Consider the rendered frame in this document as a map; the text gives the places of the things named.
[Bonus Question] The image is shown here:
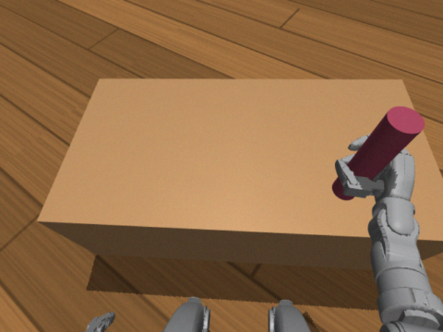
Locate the right robot hand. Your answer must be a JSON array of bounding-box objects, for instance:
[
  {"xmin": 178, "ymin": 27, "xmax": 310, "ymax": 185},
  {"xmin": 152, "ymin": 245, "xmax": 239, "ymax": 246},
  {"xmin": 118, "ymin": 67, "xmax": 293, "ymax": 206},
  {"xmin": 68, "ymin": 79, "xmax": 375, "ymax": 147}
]
[{"xmin": 335, "ymin": 134, "xmax": 415, "ymax": 203}]

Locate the right robot arm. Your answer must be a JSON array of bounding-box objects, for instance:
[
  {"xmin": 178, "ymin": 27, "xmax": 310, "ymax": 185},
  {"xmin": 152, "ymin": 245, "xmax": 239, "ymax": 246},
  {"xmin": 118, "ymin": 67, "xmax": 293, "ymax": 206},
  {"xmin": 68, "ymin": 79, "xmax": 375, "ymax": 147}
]
[{"xmin": 368, "ymin": 197, "xmax": 443, "ymax": 332}]

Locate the can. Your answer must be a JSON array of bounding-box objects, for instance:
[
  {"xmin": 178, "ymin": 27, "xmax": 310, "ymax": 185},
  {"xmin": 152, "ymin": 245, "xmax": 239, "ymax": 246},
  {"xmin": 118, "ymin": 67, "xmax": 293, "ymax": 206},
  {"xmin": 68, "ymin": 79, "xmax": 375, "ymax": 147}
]
[{"xmin": 332, "ymin": 107, "xmax": 425, "ymax": 201}]

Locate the left robot hand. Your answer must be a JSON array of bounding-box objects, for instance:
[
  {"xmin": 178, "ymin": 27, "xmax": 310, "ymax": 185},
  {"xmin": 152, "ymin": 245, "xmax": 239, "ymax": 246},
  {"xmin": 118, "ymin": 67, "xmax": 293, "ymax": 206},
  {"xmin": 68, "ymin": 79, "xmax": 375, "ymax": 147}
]
[{"xmin": 85, "ymin": 312, "xmax": 115, "ymax": 332}]

